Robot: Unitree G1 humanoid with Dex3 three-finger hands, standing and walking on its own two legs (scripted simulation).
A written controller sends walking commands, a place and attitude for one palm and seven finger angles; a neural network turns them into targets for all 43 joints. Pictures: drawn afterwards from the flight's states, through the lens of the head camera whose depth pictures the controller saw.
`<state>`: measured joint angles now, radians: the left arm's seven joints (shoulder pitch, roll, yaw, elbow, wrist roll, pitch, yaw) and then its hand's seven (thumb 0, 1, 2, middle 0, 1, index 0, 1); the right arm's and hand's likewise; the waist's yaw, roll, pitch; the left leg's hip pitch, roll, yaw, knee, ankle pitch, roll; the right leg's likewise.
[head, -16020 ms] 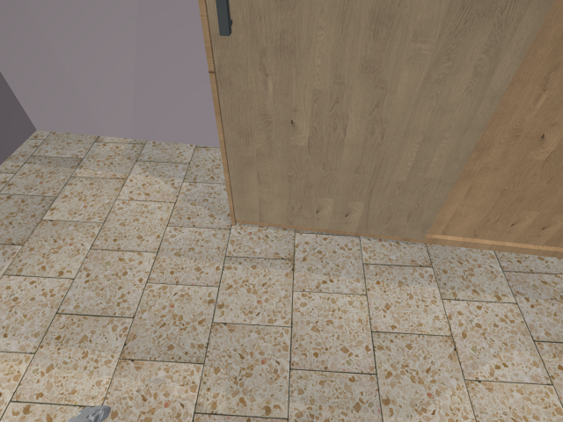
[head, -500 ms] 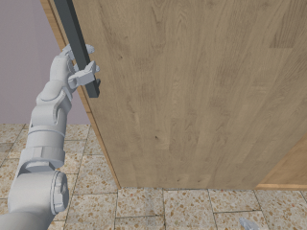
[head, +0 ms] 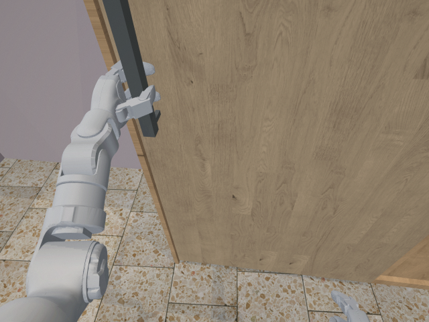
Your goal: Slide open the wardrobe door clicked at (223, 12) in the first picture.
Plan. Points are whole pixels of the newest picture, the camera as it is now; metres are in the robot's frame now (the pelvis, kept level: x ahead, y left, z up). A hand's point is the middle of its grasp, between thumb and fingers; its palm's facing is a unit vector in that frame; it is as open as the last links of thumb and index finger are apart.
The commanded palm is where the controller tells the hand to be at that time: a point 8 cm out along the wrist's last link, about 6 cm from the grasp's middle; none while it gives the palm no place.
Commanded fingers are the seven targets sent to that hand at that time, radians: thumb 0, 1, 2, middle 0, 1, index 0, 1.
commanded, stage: tug the door sideways, standing still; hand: left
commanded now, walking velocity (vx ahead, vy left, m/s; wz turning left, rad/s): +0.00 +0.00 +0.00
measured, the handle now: (140, 68) +0.48 +0.17 +0.25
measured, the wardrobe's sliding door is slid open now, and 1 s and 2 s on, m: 0.00 0.10 0.42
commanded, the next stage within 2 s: step sideways, sliding the door along in 0.22 s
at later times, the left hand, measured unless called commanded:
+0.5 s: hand (169, 106) +0.43 +0.11 +0.21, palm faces +0.05 -0.99 -0.13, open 6.4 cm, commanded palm +0.41 +0.14 +0.22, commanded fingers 0.00 0.90 0.90 -0.45 -1.40 -0.45 -1.40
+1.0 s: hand (199, 105) +0.44 +0.05 +0.21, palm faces +0.06 -1.00 -0.05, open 6.1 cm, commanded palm +0.42 +0.09 +0.21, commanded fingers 0.00 0.90 0.90 -0.45 -1.40 -0.45 -1.40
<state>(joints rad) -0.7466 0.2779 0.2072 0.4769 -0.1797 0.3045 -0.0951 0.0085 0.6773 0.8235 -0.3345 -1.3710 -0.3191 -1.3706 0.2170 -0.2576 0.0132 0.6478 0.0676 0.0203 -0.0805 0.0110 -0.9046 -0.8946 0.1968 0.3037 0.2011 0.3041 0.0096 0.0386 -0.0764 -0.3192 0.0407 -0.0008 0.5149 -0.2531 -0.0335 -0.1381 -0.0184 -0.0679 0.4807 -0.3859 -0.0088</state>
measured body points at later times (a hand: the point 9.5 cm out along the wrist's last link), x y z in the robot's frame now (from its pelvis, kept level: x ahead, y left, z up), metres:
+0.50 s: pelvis -0.04 +0.00 -0.01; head -0.01 -0.03 +0.44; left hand +0.42 +0.16 +0.22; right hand +0.08 -0.25 -0.13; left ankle +0.00 +0.15 -0.73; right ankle -0.10 -0.10 -0.73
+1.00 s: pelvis -0.03 -0.07 -0.01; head +0.07 -0.06 +0.42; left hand +0.43 +0.11 +0.21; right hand +0.15 -0.31 -0.13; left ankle +0.01 +0.07 -0.73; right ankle -0.06 -0.16 -0.64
